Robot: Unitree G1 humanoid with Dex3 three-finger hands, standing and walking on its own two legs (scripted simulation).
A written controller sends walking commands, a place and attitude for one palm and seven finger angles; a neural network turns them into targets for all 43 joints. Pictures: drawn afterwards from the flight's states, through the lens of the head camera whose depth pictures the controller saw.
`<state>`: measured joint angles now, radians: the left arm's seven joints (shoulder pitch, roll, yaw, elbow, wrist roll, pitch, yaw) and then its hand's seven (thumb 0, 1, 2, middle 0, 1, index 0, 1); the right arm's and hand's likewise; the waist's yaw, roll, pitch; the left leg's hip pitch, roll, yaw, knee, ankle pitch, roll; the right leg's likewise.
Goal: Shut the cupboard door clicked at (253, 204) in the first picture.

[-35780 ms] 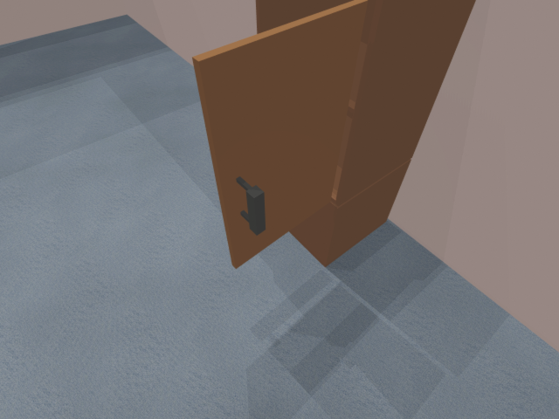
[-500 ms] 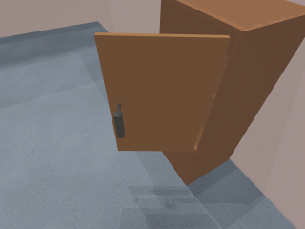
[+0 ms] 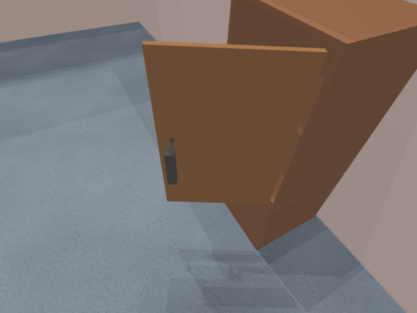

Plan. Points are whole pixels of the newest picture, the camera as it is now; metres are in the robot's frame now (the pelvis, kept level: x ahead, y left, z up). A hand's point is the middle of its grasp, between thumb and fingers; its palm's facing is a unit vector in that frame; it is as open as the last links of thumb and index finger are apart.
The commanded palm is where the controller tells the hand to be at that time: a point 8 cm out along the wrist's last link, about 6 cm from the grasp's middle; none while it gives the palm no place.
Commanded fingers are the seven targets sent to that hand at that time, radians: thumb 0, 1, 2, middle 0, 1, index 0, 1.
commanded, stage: look again from close up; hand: left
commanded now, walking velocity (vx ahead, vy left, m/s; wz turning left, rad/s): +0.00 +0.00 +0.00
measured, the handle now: (172, 161) +0.53 +0.14 -0.08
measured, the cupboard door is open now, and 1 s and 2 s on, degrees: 60 60 60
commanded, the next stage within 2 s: shuffle to correct the standing spot in 0.36 s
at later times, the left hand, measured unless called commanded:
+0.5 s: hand out of the picture +0.07 +0.21 -0.17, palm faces -0.02 -0.96 -0.27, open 7.4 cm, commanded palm none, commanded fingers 0.00 0.90 0.90 -0.20 -0.30 -0.20 -0.30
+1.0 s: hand out of the picture +0.04 +0.12 -0.18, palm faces +0.03 -0.99 -0.15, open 7.4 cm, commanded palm none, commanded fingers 0.00 0.90 0.90 -0.20 -0.30 -0.20 -0.30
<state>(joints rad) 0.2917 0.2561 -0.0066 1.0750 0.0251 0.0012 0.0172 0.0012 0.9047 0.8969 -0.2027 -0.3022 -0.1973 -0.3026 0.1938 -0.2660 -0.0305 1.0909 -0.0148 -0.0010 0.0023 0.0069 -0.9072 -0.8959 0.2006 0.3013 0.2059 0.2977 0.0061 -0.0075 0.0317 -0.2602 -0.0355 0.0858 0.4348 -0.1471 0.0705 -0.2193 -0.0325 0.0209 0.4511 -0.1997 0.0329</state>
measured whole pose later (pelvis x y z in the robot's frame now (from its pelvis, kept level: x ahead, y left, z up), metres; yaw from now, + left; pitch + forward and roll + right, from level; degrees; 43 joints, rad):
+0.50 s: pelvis +0.03 +0.00 +0.01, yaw +0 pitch -2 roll +0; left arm 0.20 0.27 -0.01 1.08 0.02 -0.01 0.02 0.00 0.90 0.90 -0.20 -0.30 -0.20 -0.30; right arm 0.13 -0.27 -0.01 1.13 -0.01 -0.01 0.00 0.01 -0.91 -0.90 0.20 0.30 0.21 0.30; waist 0.00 -0.02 0.05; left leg -0.20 -0.04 0.08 0.38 -0.16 0.07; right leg -0.15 -0.03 0.02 0.38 -0.21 0.04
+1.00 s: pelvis +0.09 -0.04 -0.01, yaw -1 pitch -1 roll -2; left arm 0.38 0.12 0.00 1.10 0.01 -0.02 0.04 0.00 0.91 0.90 -0.20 -0.30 -0.20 -0.30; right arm 0.23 -0.18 -0.03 1.14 0.00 0.01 -0.04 0.01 -0.91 -0.90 0.20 0.30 0.20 0.30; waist 0.01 0.01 0.06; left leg -0.27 0.03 0.05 0.62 -0.37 0.00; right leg -0.12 0.05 0.01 0.48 -0.34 -0.03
